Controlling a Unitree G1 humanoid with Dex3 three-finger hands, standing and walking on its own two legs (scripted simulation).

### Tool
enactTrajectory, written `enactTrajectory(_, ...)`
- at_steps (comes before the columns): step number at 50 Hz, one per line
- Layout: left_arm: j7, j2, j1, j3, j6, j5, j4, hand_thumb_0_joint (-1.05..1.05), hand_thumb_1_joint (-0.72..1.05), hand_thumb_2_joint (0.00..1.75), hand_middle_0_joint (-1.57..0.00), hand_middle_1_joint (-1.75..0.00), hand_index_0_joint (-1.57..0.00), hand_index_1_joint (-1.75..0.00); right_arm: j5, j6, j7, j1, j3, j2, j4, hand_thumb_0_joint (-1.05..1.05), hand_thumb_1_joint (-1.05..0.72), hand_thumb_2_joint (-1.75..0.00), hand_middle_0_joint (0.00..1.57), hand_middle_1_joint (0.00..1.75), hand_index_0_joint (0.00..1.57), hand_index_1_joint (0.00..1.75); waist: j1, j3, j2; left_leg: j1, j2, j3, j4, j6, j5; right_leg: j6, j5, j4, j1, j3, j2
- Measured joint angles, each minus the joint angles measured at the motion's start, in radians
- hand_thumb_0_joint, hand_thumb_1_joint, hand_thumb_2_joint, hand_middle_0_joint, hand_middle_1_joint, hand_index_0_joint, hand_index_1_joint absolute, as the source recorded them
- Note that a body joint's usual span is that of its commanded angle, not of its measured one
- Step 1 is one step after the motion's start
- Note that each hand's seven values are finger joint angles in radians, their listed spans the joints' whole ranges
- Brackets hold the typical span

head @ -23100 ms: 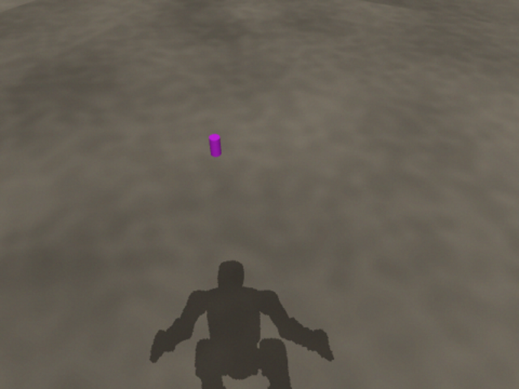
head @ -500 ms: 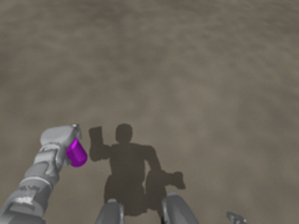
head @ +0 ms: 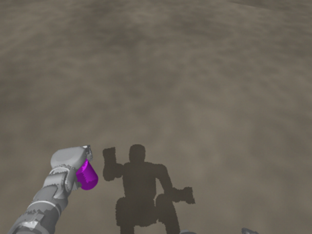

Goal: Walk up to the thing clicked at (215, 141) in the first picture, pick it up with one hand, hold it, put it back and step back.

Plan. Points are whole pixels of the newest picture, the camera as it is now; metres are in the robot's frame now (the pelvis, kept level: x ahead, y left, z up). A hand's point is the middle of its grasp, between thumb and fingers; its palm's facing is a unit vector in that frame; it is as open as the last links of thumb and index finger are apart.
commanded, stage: hold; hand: left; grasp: from above
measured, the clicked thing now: (83, 173) +0.34 +0.21 -0.11
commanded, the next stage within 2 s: crouch in 1.98 s
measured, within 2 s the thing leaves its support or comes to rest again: neither
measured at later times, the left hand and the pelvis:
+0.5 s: hand (70, 165) +0.33 +0.22 -0.03, palm faces -0.43 -0.05 -0.90, open 10.0 cm; pelvis +0.02 +0.00 +0.02, yaw -1 degrees
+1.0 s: hand (70, 168) +0.31 +0.21 +0.00, palm faces -0.43 -0.05 -0.90, open 9.9 cm; pelvis +0.01 -0.01 +0.03, yaw -1 degrees
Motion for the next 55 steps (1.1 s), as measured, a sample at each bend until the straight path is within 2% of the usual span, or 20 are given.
enactTrajectory(9,-0.022,-0.005,0.025,-0.012,0.000,0.005,-0.039,0.03,-0.07,0.85,-0.87,-0.97,-0.52,-0.96,0.004,0.002,0.003,-0.017,-0.005,-0.003,-0.001,0.01,-0.92,-0.91,0.20,0.30,0.20,0.30,0.015,0.009,0.005,0.093,-0.002,0.008,-0.081,0.002,0.021,0.002,0.020,-0.076,0.089,0.007,-0.003)
enactTrajectory(36,-0.140,0.015,0.095,-0.023,-0.004,-0.002,-0.185,0.03,-0.07,0.85,-0.86,-0.95,-0.53,-0.96,0.021,0.030,0.005,-0.038,0.000,-0.012,-0.041,0.01,-0.92,-0.91,0.20,0.30,0.20,0.30,0.045,0.034,0.013,0.260,-0.005,0.026,-0.224,0.001,0.071,0.000,0.063,-0.198,0.240,0.022,-0.005)
enactTrajectory(55,-0.171,0.020,0.129,-0.021,-0.010,-0.009,-0.249,0.03,-0.08,0.86,-0.85,-0.98,-0.53,-0.98,0.026,0.032,-0.003,-0.064,0.010,-0.013,-0.052,0.01,-0.92,-0.91,0.20,0.30,0.20,0.30,0.058,0.064,0.018,0.327,-0.004,0.026,-0.298,-0.006,0.114,-0.007,0.095,-0.251,0.298,0.023,-0.004)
